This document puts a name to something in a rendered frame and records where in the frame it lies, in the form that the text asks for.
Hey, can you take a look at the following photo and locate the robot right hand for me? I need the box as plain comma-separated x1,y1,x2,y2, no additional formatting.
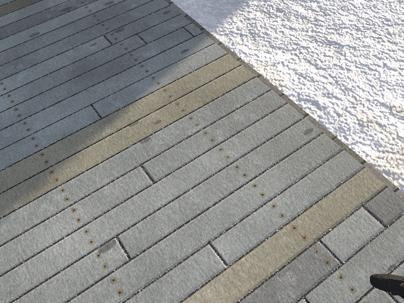
370,274,404,299

